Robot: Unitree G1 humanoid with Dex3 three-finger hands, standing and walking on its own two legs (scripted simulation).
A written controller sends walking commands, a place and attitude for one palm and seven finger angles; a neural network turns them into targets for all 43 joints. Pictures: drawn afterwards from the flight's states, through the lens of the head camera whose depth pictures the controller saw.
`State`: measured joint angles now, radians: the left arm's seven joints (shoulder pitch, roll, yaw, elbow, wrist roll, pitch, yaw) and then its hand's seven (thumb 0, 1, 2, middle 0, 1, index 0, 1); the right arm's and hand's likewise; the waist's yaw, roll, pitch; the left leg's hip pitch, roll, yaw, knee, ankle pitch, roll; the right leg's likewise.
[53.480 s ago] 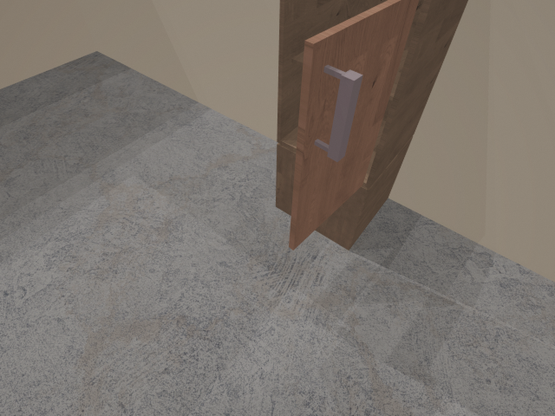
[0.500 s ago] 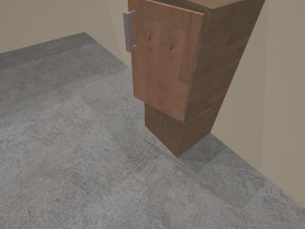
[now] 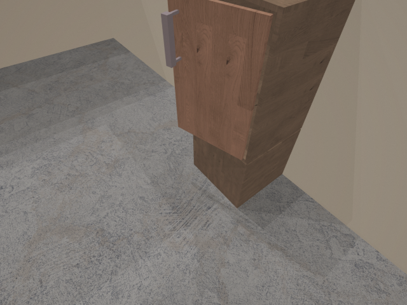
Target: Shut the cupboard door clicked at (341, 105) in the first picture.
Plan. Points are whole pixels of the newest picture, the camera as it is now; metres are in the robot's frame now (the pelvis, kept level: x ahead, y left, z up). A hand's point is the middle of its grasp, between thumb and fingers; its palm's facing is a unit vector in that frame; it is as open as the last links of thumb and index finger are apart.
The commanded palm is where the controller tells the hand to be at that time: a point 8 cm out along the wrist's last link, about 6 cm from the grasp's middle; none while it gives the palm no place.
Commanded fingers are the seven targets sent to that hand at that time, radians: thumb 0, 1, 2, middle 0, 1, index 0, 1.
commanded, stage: look to check the result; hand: left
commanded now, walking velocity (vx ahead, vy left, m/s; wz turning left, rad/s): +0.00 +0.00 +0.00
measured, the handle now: (173, 39) +0.92 +0.15 +0.10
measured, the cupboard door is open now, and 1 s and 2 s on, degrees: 15 15 15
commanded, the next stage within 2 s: walk to a spot facing it in 0.04 s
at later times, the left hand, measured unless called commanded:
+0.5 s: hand out of the picture +0.02 +0.21 -0.20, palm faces +0.17 -0.96 -0.22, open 7.4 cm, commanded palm none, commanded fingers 0.00 0.90 0.90 -0.20 -0.30 -0.20 -0.30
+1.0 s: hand out of the picture +0.01 +0.23 -0.16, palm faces +0.41 -0.86 -0.29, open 7.4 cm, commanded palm none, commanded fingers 0.00 0.90 0.90 -0.20 -0.30 -0.20 -0.30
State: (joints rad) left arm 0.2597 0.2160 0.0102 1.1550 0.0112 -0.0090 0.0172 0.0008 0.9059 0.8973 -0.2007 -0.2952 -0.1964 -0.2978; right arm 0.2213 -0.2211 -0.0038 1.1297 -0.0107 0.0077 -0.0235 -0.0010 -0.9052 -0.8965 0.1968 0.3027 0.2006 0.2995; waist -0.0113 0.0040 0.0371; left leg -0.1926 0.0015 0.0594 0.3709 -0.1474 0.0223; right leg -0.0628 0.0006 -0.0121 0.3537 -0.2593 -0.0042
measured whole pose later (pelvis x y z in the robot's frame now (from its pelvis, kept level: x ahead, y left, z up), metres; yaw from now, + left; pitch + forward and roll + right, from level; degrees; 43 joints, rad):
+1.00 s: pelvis +0.00 -0.01 -0.01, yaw +26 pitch +2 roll -1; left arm 0.15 0.24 0.07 0.88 0.02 0.03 0.02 0.00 0.91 0.90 -0.20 -0.30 -0.20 -0.30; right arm 0.22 -0.24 -0.07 0.93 -0.03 0.07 0.00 0.00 -0.90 -0.90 0.20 0.30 0.20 0.30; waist -0.04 0.03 0.06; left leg -0.39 -0.11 -0.17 0.49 -0.13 0.02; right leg -0.29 0.01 0.01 0.58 -0.37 0.04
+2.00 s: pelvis +0.12 +0.06 +0.00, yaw +63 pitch +1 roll +2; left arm 0.28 0.17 0.06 0.92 0.03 -0.05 0.00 0.00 0.90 0.90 -0.20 -0.30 -0.20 -0.30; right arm 0.28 -0.24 -0.08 0.97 -0.03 0.04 0.04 0.00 -0.91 -0.90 0.19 0.30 0.20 0.30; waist -0.05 0.02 0.03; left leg -0.59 0.04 0.01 1.21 -0.24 -0.01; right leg -0.16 -0.09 -0.21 0.41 -0.26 -0.01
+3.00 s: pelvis +0.24 +0.44 +0.00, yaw +75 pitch +0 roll +1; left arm 0.20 0.16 0.07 0.98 0.01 -0.04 0.02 -0.02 0.94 0.90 -0.20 -0.30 -0.20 -0.30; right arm 0.28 -0.16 -0.03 1.05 -0.01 0.00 -0.02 0.00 -0.91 -0.90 0.19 0.30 0.20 0.30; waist -0.02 0.00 0.09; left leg -0.44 0.04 0.04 1.05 -0.42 -0.02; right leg -0.27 0.01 -0.06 0.44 -0.17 -0.06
